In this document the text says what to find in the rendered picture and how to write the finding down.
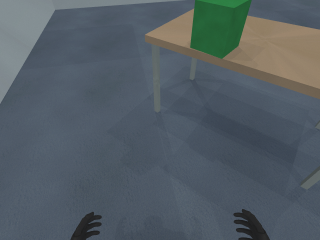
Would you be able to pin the right robot hand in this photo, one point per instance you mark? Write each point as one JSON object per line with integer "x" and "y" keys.
{"x": 255, "y": 230}

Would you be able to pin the left robot hand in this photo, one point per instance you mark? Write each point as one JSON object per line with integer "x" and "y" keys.
{"x": 81, "y": 231}

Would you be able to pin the table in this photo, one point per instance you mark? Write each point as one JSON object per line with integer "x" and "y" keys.
{"x": 279, "y": 53}

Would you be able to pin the carton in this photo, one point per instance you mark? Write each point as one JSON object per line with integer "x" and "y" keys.
{"x": 218, "y": 25}

